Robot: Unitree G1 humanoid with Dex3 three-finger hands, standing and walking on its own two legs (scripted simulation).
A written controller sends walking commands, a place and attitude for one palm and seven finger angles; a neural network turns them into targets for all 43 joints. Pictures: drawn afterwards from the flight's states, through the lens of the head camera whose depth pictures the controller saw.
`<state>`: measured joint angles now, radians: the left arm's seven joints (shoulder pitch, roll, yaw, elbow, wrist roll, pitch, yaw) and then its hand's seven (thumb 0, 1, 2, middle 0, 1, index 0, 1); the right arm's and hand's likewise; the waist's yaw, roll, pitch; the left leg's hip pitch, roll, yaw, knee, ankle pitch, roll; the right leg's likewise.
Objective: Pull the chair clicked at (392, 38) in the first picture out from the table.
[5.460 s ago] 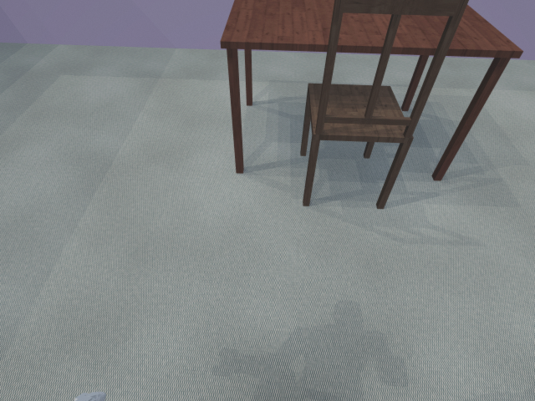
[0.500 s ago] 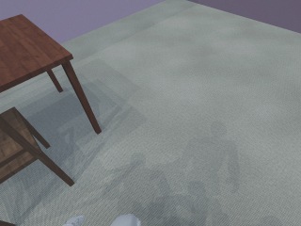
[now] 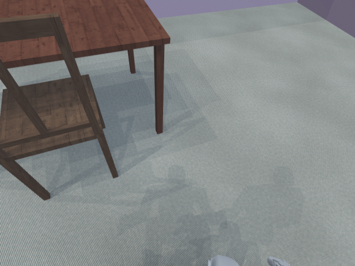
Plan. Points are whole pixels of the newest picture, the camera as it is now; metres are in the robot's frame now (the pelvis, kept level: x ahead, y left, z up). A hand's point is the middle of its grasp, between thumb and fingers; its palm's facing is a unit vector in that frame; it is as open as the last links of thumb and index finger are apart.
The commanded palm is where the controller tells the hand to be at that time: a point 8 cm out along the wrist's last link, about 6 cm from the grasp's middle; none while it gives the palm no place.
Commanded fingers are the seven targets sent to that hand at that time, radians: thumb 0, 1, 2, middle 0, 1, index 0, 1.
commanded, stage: turn to face it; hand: left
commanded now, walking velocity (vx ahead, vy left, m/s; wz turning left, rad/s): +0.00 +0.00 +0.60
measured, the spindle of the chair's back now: (19, 96) +0.56 +0.56 -0.05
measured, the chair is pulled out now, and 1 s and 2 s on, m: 0.00 0.00 0.00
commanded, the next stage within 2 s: take the last steps up to it in 0.58 s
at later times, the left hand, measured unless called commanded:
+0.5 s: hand out of the picture +0.02 +0.16 -0.14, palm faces +0.30 -0.92 -0.27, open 7.4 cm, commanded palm none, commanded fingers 0.00 0.90 0.90 -0.20 -0.30 -0.20 -0.30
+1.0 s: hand out of the picture -0.08 +0.19 -0.16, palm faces +0.45 -0.87 -0.20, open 7.4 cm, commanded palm none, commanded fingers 0.00 0.90 0.90 -0.20 -0.30 -0.20 -0.30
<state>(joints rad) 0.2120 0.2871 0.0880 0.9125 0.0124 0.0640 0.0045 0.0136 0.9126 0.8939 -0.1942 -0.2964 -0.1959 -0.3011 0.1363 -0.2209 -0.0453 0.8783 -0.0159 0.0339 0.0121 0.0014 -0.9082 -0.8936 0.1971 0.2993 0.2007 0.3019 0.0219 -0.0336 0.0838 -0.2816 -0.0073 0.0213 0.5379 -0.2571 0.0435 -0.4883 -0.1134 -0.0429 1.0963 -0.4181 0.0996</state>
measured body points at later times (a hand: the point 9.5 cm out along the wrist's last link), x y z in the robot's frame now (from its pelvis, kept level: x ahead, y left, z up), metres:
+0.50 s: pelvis -0.01 -0.05 +0.00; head +0.01 -0.07 +0.45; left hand +0.00 +0.21 -0.12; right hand +0.12 -0.29 -0.15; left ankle -0.06 +0.09 -0.66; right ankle +0.01 -0.15 -0.74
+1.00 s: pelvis -0.03 +0.00 +0.01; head -0.03 +0.01 +0.46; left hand -0.11 +0.24 -0.14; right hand +0.12 -0.19 -0.14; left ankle -0.08 +0.07 -0.74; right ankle +0.04 -0.12 -0.69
